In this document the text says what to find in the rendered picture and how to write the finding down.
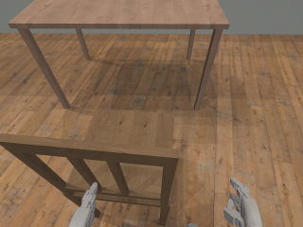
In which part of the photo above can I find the table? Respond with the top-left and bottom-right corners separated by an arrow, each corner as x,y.
8,0 -> 230,111

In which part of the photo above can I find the robot left hand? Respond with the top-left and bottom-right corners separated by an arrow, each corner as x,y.
67,182 -> 98,227

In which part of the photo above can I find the robot right hand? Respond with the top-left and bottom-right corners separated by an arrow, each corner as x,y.
223,177 -> 263,227

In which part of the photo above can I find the chair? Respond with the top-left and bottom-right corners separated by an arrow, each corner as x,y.
0,108 -> 179,226

